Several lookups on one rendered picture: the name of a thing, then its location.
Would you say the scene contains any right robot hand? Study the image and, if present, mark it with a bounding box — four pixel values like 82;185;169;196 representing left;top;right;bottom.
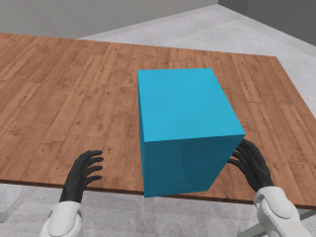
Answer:
227;138;275;192

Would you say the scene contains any left robot forearm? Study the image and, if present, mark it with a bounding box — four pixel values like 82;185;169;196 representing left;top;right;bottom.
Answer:
39;200;84;237

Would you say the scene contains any right robot forearm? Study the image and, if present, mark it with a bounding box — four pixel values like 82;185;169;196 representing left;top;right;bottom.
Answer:
253;186;312;237

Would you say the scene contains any carton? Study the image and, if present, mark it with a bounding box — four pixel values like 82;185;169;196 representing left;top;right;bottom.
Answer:
137;68;246;198

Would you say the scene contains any table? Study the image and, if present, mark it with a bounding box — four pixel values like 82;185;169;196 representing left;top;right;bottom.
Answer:
0;33;316;237

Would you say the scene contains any left robot hand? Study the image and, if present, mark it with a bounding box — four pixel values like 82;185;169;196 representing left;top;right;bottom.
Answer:
59;150;104;203

